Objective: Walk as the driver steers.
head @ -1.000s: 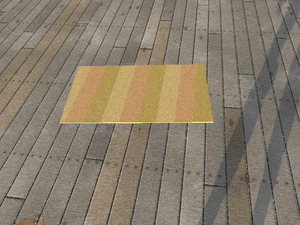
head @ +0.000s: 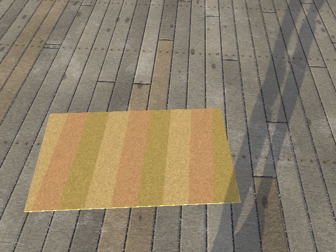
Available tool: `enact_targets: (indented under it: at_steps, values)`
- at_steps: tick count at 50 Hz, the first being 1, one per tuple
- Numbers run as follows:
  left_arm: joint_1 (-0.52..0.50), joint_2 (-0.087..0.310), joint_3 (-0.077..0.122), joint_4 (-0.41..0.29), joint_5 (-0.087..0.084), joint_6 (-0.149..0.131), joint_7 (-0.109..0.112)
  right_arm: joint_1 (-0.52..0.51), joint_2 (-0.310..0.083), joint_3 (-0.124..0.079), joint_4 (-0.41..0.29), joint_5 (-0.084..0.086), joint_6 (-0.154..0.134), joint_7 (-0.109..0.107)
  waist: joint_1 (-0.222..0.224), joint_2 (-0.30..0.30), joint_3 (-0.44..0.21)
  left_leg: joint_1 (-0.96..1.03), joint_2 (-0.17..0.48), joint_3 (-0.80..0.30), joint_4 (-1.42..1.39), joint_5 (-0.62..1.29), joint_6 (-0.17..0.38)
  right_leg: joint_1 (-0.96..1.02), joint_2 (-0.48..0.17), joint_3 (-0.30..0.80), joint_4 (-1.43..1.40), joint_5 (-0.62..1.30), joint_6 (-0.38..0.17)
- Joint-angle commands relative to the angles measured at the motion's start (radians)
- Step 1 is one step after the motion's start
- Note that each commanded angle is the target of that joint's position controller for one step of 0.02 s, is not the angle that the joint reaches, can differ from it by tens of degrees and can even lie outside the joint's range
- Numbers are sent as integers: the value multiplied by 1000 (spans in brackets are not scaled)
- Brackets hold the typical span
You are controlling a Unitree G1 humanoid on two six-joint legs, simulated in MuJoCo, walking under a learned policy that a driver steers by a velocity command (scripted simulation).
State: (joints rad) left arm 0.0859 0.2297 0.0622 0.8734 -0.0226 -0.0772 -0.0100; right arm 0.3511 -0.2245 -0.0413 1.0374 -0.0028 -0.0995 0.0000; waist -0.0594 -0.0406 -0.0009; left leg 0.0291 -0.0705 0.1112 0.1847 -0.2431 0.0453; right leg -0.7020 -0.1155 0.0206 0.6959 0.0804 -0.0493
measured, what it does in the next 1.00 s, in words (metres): walks ahead, turning right: right foot, then left foot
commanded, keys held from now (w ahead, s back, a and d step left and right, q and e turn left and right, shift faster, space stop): e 0.38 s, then no key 0.62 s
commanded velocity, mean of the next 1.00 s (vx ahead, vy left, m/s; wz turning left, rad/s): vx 0.12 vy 0.00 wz -0.29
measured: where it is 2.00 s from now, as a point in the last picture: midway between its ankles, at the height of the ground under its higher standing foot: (199, 250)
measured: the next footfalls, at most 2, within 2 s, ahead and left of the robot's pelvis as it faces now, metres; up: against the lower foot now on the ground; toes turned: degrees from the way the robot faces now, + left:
right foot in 0.14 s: +0.27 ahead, -0.13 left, +0.00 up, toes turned -6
left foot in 0.62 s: +0.31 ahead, +0.09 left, +0.00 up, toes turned -18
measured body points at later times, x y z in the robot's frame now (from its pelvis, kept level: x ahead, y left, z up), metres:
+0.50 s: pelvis +0.18 -0.04 -0.01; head +0.22 -0.06 +0.44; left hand +0.38 +0.20 -0.10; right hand +0.27 -0.34 -0.12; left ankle +0.29 +0.12 -0.70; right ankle +0.23 -0.12 -0.74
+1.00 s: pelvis +0.22 -0.03 -0.01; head +0.23 -0.03 +0.44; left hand +0.42 +0.18 -0.12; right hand +0.25 -0.31 -0.13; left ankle +0.27 +0.10 -0.74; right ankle +0.17 -0.15 -0.74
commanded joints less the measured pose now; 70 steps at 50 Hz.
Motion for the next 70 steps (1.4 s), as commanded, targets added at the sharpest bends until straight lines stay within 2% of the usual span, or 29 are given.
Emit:
enact_targets:
  at_steps: [1,4,6,7,8,9,10,12,16,22,26,30,31,32,33,34,35,40,44,46,48,57,59,62,64,66,68,69,70]
  values:
    - [-124,36,-4,-96,-1,-10,-22,18,-151,-29,-27,3,1,-11,-6,65,109,7,313,-52,-31,410,123,-33,20,-5,-83,0,-21]
    - [-100,68,7,-127,14,-15,-48,-25,-185,-36,-49,6,30,-28,32,113,52,51,315,-2,150,812,81,88,88,-86,-106,-115,-46]
    - [118,139,44,-81,14,-19,-54,-66,-199,-39,-76,8,50,-42,139,124,-74,18,268,31,445,962,34,356,172,-127,-175,-91,-84]
    - [231,218,73,-65,20,-16,-41,-59,-197,-34,-101,2,46,-45,186,51,-155,-158,207,48,719,724,-22,606,99,-3,-207,183,-133]
    - [246,314,84,-81,33,-5,-23,51,-75,2,-131,-46,24,-28,90,-224,-296,-544,29,30,1114,-256,-94,979,-183,389,-110,683,-303]
    - [281,272,66,-104,38,-6,-23,74,-103,7,-131,-14,-7,-9,121,-187,-507,-658,-22,-189,1319,-442,-92,1106,-296,663,-212,644,-424]
    - [224,224,58,-133,37,1,-19,-22,-168,-13,-157,19,-17,-2,141,-84,-436,-704,45,-238,1322,-363,-71,1020,-230,539,-232,553,-366]
    - [87,163,39,-165,11,14,-9,-124,-165,-19,-183,13,2,-22,88,83,-206,-711,118,-202,1175,-240,-73,710,-140,370,-308,353,-279]
    - [54,187,46,-188,37,20,-4,-96,-135,-28,-215,-6,59,-47,13,7,-133,-544,117,-184,943,-181,-86,412,-63,278,-370,325,-253]
    - [65,196,47,-218,19,58,35,-184,-133,-32,-247,-3,91,-57,46,-53,-162,-546,95,-195,725,-8,-119,395,-24,294,-378,-69,-190]
    - [81,179,36,-215,31,69,41,-243,-133,-31,-273,0,87,-52,78,-100,-112,-496,91,-186,597,-21,-113,381,-18,331,-380,-265,-176]
    - [82,149,15,-215,29,77,38,-193,-118,-29,-267,2,59,-32,44,-100,-112,-326,73,-145,309,44,-67,412,-8,348,-281,-127,-141]
    - [117,135,8,-208,27,77,40,-176,-140,-33,-265,-8,53,-27,42,-72,-110,-242,112,-173,225,151,-42,387,24,331,-247,-145,-99]
    - [149,104,-3,-213,40,72,40,-153,-208,-44,-272,-29,51,-29,65,61,-134,-153,272,-319,196,316,17,325,99,252,-115,-286,-41]
    - [188,96,1,-230,32,63,34,-197,-241,-51,-266,-38,60,-30,134,277,-97,-167,387,-450,185,462,151,229,213,108,-48,-524,7]
    - [135,156,12,-235,42,56,33,-206,-174,-38,-278,-34,60,-30,82,275,-109,-214,434,-514,154,421,217,253,169,91,28,-589,43]
    - [90,186,26,-239,32,58,32,-209,-161,-34,-281,-27,58,-31,59,236,-99,-204,404,-490,156,396,208,247,159,84,93,-587,58]
    - [104,74,3,-206,21,89,34,-233,-165,-35,-265,-2,72,-28,62,195,-73,-221,280,-312,206,511,132,336,129,19,23,-519,106]
    - [110,95,9,-184,26,94,31,-180,-141,-23,-236,10,79,-17,61,199,-87,-240,222,-275,244,339,61,546,125,10,-303,-194,69]
    - [101,187,29,-188,33,102,38,-123,-123,-17,-229,-14,56,-1,-1,14,-96,-325,132,-192,270,120,-20,613,31,92,-215,-23,1]
    - [99,107,12,-180,40,94,24,-194,-131,-16,-218,-13,55,-2,45,-2,-48,-267,105,-143,297,65,-68,485,50,99,-255,-228,-12]
    - [120,102,2,-135,35,57,30,-185,-117,-20,-157,-5,82,-28,38,-1,8,-237,108,-146,312,112,-67,425,68,87,-266,-250,15]
    - [161,120,10,-111,27,63,33,-163,-109,-21,-129,3,86,-29,50,-19,7,-271,61,-92,355,-100,-64,434,75,100,-301,-529,-10]
    - [233,190,30,-96,14,57,36,-224,-97,-22,-160,23,59,-23,93,-145,114,-467,41,-51,557,-228,-32,425,-106,396,-482,-944,-138]
    - [217,185,29,-92,9,36,40,-226,-105,-28,-167,37,28,-11,81,-161,158,-531,96,-109,626,-245,17,428,-178,491,-516,-881,-184]
    - [154,169,26,-105,-3,28,35,-171,-96,-27,-145,41,3,6,36,-130,133,-429,110,-102,474,-236,60,423,-148,398,-480,-749,-150]
    - [80,141,19,-120,-7,33,31,-2,-108,-43,-55,25,-5,15,-42,-67,62,-93,61,-69,305,0,45,290,-23,215,-352,-587,-78]
    - [56,81,2,-136,3,28,29,110,-149,-55,-23,15,-5,14,-73,74,23,24,184,-259,209,-83,68,201,62,92,-110,-500,-23]
    - [52,52,-2,-183,-5,12,33,188,-279,-82,-20,16,-8,19,-72,348,15,121,406,-688,25,-240,203,-4,180,-30,182,-569,35]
